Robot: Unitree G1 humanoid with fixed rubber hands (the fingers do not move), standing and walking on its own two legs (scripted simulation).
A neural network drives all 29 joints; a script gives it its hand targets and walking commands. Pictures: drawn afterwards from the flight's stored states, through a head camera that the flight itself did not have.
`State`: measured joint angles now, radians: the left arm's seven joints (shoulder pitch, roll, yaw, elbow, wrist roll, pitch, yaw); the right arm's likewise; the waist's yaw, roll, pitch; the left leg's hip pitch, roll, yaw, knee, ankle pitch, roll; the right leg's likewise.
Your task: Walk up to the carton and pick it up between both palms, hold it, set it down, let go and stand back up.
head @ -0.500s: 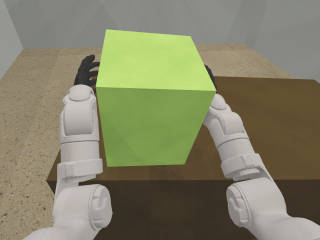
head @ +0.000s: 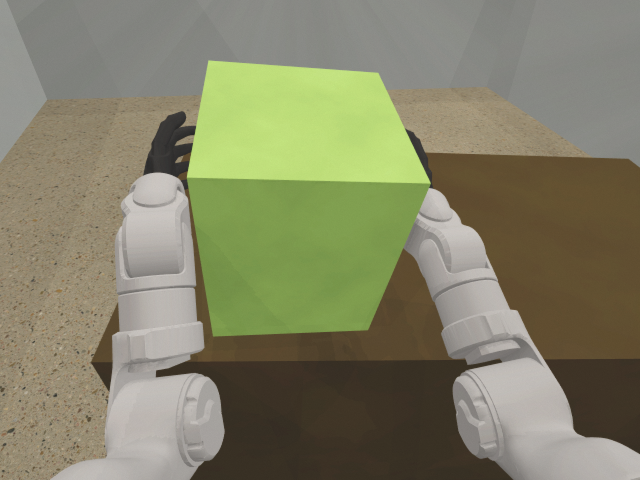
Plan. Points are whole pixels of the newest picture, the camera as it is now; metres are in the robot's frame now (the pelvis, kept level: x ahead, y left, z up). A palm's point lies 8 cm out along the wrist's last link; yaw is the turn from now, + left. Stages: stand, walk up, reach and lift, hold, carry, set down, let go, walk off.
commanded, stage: hold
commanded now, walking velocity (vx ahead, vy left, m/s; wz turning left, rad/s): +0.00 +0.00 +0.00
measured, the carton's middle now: (294, 206) +0.37 +0.01 +0.20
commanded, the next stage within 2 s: none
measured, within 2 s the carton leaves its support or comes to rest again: neither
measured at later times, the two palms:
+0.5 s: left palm (171, 180) +0.37 +0.15 +0.24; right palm (416, 191) +0.37 -0.14 +0.22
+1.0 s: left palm (166, 181) +0.37 +0.15 +0.24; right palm (414, 193) +0.36 -0.14 +0.21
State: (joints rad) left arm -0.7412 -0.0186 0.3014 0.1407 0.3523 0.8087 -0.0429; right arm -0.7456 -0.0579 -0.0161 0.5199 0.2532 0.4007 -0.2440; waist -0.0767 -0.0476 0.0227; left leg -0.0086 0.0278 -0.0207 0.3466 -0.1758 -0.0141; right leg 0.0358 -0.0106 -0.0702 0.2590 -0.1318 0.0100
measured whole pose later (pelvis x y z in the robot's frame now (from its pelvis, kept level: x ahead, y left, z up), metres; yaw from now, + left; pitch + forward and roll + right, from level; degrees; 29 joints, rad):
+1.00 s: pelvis +0.00 +0.00 +0.00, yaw +0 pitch -9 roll -1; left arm -0.73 -0.02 0.31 0.13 0.35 0.81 -0.05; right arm -0.74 -0.05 -0.02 0.51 0.25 0.41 -0.25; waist -0.08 -0.04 0.02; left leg 0.00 0.03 -0.02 0.35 -0.18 -0.02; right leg 0.04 -0.01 -0.07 0.26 -0.14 0.01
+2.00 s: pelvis +0.00 +0.00 +0.00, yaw +0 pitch -9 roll -1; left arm -0.77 -0.02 0.30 0.17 0.36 0.80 -0.04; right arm -0.75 -0.05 -0.04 0.55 0.24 0.39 -0.23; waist -0.07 -0.05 0.02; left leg -0.01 0.02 -0.01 0.34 -0.17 -0.01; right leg 0.03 -0.01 -0.06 0.26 -0.13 0.01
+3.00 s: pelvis +0.01 +0.00 +0.00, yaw +0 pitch -10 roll -1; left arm -0.72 -0.03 0.31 0.12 0.35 0.80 -0.05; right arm -0.73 -0.06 0.00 0.51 0.27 0.40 -0.25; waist -0.08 -0.04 0.02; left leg 0.01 0.03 -0.02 0.35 -0.19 -0.02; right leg 0.05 0.00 -0.07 0.26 -0.14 0.01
